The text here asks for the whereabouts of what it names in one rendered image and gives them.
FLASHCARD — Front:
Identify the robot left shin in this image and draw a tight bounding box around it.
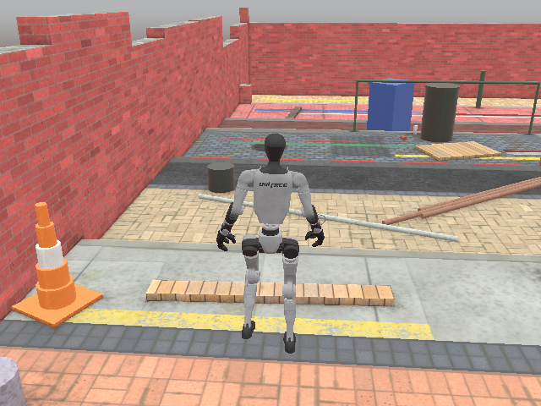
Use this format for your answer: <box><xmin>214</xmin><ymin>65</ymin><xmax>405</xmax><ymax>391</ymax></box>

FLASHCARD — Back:
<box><xmin>243</xmin><ymin>269</ymin><xmax>257</xmax><ymax>328</ymax></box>

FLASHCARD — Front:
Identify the robot right forearm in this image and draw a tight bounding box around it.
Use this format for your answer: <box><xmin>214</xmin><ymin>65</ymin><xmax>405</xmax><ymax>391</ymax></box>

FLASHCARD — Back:
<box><xmin>306</xmin><ymin>205</ymin><xmax>322</xmax><ymax>233</ymax></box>

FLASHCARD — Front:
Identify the robot right shin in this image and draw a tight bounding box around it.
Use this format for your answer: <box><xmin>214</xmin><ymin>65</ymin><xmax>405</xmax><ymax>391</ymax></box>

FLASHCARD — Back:
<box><xmin>284</xmin><ymin>284</ymin><xmax>296</xmax><ymax>342</ymax></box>

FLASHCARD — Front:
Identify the robot right upper arm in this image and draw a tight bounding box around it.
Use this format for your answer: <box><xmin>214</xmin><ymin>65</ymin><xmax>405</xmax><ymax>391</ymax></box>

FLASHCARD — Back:
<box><xmin>291</xmin><ymin>171</ymin><xmax>314</xmax><ymax>218</ymax></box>

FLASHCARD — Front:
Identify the robot left upper arm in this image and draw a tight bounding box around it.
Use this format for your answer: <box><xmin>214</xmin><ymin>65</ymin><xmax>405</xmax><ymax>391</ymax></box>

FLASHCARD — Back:
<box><xmin>231</xmin><ymin>169</ymin><xmax>256</xmax><ymax>216</ymax></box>

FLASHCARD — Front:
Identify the left robot hand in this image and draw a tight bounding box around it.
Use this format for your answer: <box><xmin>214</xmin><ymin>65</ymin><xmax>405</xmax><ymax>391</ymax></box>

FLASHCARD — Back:
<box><xmin>216</xmin><ymin>230</ymin><xmax>236</xmax><ymax>251</ymax></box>

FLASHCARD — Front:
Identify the right robot hand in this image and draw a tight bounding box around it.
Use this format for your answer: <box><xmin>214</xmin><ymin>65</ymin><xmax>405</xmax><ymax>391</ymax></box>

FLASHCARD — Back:
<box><xmin>305</xmin><ymin>229</ymin><xmax>325</xmax><ymax>247</ymax></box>

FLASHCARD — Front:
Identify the robot left forearm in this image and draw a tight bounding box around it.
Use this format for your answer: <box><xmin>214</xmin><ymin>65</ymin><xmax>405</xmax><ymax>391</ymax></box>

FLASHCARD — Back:
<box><xmin>220</xmin><ymin>202</ymin><xmax>238</xmax><ymax>236</ymax></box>

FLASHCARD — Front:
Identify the robot shin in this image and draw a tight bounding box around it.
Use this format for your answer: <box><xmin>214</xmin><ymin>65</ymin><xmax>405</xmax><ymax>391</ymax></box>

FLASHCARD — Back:
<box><xmin>284</xmin><ymin>284</ymin><xmax>296</xmax><ymax>342</ymax></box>
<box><xmin>243</xmin><ymin>269</ymin><xmax>257</xmax><ymax>328</ymax></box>

